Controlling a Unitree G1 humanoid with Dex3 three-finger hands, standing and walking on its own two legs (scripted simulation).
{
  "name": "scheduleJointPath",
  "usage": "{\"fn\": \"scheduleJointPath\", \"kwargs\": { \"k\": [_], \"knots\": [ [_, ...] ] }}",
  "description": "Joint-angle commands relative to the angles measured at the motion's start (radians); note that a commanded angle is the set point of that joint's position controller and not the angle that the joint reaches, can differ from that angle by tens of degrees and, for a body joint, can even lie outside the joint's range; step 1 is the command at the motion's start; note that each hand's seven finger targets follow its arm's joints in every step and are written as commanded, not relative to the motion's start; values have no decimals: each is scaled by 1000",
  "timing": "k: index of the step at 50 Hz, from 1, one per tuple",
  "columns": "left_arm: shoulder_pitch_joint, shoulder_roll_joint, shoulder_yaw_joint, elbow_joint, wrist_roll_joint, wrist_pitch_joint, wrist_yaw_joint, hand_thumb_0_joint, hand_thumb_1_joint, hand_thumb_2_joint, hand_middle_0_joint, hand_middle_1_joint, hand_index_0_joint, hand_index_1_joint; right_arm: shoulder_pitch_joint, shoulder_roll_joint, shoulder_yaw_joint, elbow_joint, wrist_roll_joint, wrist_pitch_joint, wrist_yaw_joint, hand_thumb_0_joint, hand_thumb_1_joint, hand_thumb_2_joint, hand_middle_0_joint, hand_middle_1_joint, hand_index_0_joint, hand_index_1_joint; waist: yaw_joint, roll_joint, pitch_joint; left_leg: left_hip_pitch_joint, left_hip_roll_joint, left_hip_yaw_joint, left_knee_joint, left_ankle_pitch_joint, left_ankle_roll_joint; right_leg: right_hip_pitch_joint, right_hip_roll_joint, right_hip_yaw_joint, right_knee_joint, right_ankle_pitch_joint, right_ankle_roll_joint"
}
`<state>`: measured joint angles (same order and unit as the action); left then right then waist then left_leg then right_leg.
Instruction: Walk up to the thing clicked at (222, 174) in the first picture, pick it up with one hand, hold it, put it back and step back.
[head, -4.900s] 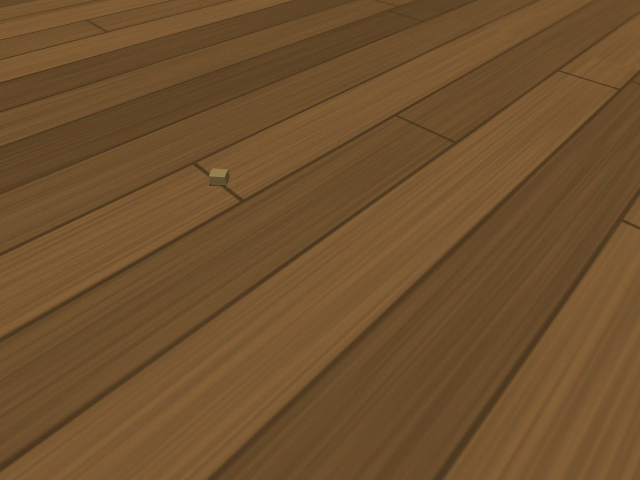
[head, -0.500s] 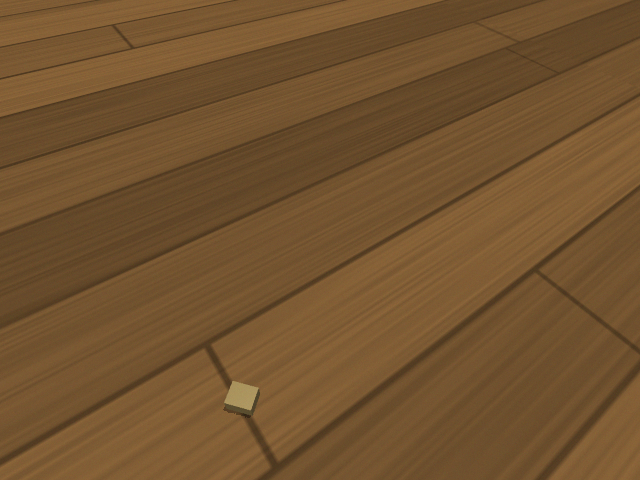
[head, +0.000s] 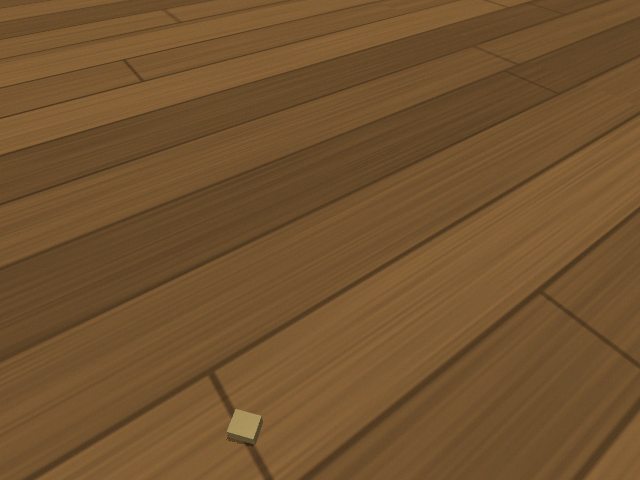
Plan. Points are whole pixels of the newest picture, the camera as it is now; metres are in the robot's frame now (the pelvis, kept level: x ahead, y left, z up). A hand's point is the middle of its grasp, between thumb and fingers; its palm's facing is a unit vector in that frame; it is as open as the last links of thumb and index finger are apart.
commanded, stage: walk up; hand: left
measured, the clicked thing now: (245, 426) +0.44 +0.23 -0.75
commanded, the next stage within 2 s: stand in 0.78 s
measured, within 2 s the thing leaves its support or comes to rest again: neither
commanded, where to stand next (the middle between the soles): +0.07 -0.01 m, yaw +2 degrees
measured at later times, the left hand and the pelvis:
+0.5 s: hand out of the picture +0.08 +0.25 -0.16, palm faces -0.01 -0.94 -0.33, open 7.4 cm; pelvis +0.01 +0.00 +0.00, yaw +0 degrees
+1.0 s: hand out of the picture +0.10 +0.25 -0.15, palm faces -0.02 -0.94 -0.34, open 7.4 cm; pelvis +0.02 +0.00 +0.00, yaw +1 degrees
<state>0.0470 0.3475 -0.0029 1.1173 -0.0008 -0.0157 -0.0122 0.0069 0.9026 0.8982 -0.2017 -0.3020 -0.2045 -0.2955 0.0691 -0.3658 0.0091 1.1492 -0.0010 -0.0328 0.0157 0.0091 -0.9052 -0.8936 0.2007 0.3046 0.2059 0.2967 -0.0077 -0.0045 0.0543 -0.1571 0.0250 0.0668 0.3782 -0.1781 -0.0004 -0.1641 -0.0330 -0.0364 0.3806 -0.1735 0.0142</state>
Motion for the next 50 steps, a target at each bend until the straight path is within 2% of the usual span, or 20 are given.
{"fn": "scheduleJointPath", "kwargs": {
  "k": [1, 3, 9, 15, 24, 27, 35, 40, 42, 44, 47, 50],
  "knots": [
    [-38, 210, 40, -28, -2, -12, 9, 0, 900, 900, -200, -300, -200, -300, -56, -204, -38, -37, -3, -18, -18, 0, -900, -900, 200, 300, 200, 300, 14, 7, -98, 20, 114, -115, -97, 79, 18, 37, -108, 107, -96, 95, -33],
    [-45, 210, 42, -19, 1, -10, 9, 0, 900, 900, -200, -300, -200, -300, -54, -207, -41, -32, -2, -17, -18, 0, -900, -900, 200, 300, 200, 300, 9, 17, -86, 18, 120, -123, -114, 64, 16, 35, -104, 99, -97, 66, -34],
    [-32, 211, 43, -10, 5, -12, 8, 0, 900, 900, -200, -300, -200, -300, -62, -210, -42, -33, -5, -16, -18, 0, -900, -900, 200, 300, 200, 300, 12, 9, -108, 51, 120, -118, -115, 65, 19, 42, -108, 102, -119, 87, -29],
    [-26, 205, 45, -5, 6, -13, 9, 0, 900, 900, -200, -300, -200, -300, -50, -205, -45, -29, -4, -9, -19, 0, -900, -900, 200, 300, 200, 300, 5, -1, -92, 52, 115, -120, -116, 50, 17, 27, -100, 103, -140, 41, -27],
    [-20, 201, 46, -6, 6, -13, 12, 0, 900, 900, -200, -300, -200, -300, -40, -197, -47, -28, -5, -8, -20, 0, -900, -900, 200, 300, 200, 300, 3, -4, -107, 63, 118, -117, -116, 111, 14, 55, -105, 98, -126, 125, -23],
    [-4, 201, 47, -3, 6, -10, 13, 0, 900, 900, -200, -300, -200, -300, -48, -200, -49, -31, -5, -9, -22, 0, -900, -900, 200, 300, 200, 300, 10, 6, -106, 67, 122, -118, -118, 125, 16, 55, -104, 92, -121, 124, -24],
    [-15, 196, 47, -10, 9, -8, 14, 0, 900, 900, -200, -300, -200, -300, -37, -196, -52, -32, -7, -7, -23, 0, -900, -900, 200, 300, 200, 300, 4, -3, -103, 63, 122, -117, -122, 130, 18, 62, -103, 91, -121, 126, -23],
    [-12, 203, 44, -17, 11, -12, 19, 0, 900, 900, -200, -300, -200, -300, -55, -187, -50, -42, -11, -2, -23, 0, -900, -900, 200, 300, 200, 300, 6, 10, -76, 37, 127, -124, -142, 109, 8, 58, -109, 88, -123, 73, -23],
    [0, 197, 41, -17, 12, -14, 20, 0, 900, 900, -200, -300, -200, -300, -53, -194, -53, -45, -8, -2, -22, 0, -900, -900, 200, 300, 200, 300, 5, 10, -90, 54, 127, -122, -138, 122, 10, 58, -109, 87, -125, 77, -23],
    [-10, 210, 44, -22, 12, -15, 21, 0, 900, 900, -200, -300, -200, -300, -46, -189, -51, -44, -9, -1, -21, 0, -900, -900, 200, 300, 200, 300, 1, 1, -88, 49, 123, -123, -142, 94, 9, 62, -113, 89, -126, 65, -25],
    [-12, 204, 42, -26, 7, -16, 19, 0, 900, 900, -200, -300, -200, -300, -40, -194, -50, -42, -10, -4, -20, 0, -900, -900, 200, 300, 200, 300, 1, 22, -92, 49, 120, -121, -141, 121, 8, 70, -117, 95, -129, 96, -24],
    [-10, 207, 40, -26, 9, -16, 20, 0, 900, 900, -200, -300, -200, -300, -40, -190, -48, -43, -9, -2, -19, 0, -900, -900, 200, 300, 200, 300, 2, 5, -84, 40, 120, -124, -142, 97, 5, 66, -114, 89, -128, 63, -23]
  ]
}}
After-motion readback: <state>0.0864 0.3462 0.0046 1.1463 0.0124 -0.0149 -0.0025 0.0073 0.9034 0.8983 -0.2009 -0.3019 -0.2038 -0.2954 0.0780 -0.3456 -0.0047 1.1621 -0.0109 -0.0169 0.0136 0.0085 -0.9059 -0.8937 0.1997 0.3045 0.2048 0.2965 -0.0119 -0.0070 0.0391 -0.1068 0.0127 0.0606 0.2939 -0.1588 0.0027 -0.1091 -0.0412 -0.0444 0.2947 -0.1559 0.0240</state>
